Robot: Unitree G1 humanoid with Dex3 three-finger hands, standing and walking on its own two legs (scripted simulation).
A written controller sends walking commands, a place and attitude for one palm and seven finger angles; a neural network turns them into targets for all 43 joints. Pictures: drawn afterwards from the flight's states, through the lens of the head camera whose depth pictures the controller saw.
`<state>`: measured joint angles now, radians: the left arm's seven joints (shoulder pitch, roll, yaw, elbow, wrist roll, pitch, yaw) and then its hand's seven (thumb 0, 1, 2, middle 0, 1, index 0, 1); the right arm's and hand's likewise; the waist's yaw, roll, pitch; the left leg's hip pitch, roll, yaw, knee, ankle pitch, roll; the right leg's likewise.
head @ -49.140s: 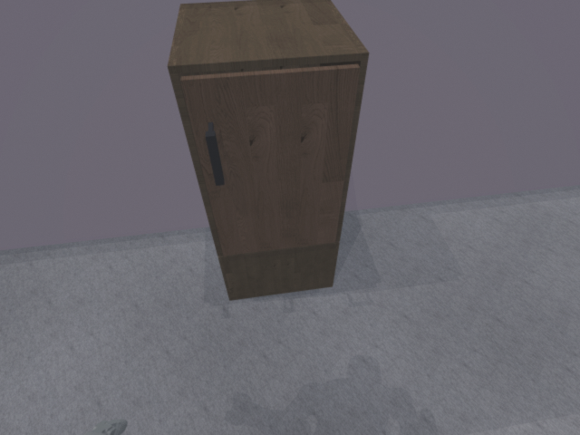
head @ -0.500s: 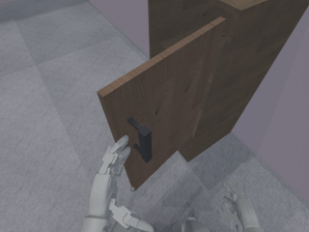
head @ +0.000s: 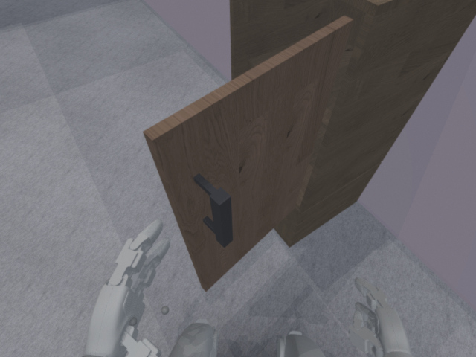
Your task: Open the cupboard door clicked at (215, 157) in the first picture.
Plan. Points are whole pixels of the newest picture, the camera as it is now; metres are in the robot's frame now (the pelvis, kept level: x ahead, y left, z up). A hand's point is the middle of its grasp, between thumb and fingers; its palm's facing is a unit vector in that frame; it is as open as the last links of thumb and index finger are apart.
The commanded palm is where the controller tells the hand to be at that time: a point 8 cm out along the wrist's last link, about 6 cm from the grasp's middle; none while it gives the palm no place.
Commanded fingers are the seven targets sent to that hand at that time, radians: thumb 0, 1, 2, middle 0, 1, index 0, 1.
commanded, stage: draw the hand back to the body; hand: left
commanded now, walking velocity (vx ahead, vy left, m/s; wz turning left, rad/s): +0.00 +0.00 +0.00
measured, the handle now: (213, 212) +0.32 +0.06 +0.08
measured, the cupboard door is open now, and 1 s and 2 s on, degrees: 100 100 100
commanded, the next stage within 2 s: step back with the hand held close in 1.62 s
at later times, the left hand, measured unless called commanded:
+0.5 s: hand (112, 299) +0.18 +0.16 +0.14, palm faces -0.04 -1.00 -0.06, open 16.3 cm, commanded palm +0.15 +0.22 +0.15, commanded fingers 0.00 -0.36 0.36 -0.16 -0.30 -0.16 -0.30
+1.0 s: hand out of the picture +0.21 +0.25 +0.22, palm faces +0.33 -0.86 -0.39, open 12.0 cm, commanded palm +0.17 +0.29 +0.24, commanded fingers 0.00 0.51 0.74 -0.19 -0.30 -0.19 -0.30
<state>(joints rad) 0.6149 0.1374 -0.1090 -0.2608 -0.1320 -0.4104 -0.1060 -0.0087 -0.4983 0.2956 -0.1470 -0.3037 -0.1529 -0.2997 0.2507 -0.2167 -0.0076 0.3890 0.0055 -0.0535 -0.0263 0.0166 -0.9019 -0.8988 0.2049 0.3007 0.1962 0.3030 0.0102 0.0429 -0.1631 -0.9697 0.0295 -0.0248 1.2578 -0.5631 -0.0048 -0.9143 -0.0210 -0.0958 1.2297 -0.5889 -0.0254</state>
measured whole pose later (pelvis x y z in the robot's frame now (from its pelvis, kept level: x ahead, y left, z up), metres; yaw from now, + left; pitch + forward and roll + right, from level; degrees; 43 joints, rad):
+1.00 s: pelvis +0.03 +0.02 +0.09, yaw -1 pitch +0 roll -1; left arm 0.58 0.33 0.19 -0.47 -0.04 -0.01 0.15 0.00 0.18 0.59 -0.18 -0.30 -0.18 -0.30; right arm 0.28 -0.22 0.06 0.51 0.02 -0.10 -0.12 0.02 -0.90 -0.90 0.21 0.30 0.20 0.30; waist 0.05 0.07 -0.07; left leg -0.32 0.01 0.03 0.69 -0.38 0.03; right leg -0.27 -0.02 -0.05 0.64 -0.37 0.02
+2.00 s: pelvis +0.01 +0.01 +0.11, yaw -3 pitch -1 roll -1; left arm 0.53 0.37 0.36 -0.42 -0.05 -0.14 0.12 0.02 0.89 0.89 -0.21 -0.30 -0.21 -0.30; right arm 0.16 -0.25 -0.01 0.58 0.01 -0.02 -0.08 0.02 -0.90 -0.90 0.21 0.30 0.20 0.30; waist 0.01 0.06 0.04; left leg -0.21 0.03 0.06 0.44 -0.21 0.01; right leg -0.18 0.00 -0.02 0.39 -0.19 0.00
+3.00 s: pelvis -0.19 +0.00 +0.09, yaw -4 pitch +5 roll -2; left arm 0.51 0.44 0.42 -0.60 -0.06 -0.23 0.15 0.02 0.89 0.89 -0.21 -0.30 -0.21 -0.30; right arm 0.11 -0.15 0.02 0.62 -0.03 -0.13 -0.04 0.01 -0.90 -0.90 0.21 0.30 0.20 0.30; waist 0.01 -0.02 0.03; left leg -0.56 0.11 0.07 0.45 0.00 -0.02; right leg -0.12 0.05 -0.01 0.45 -0.45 -0.02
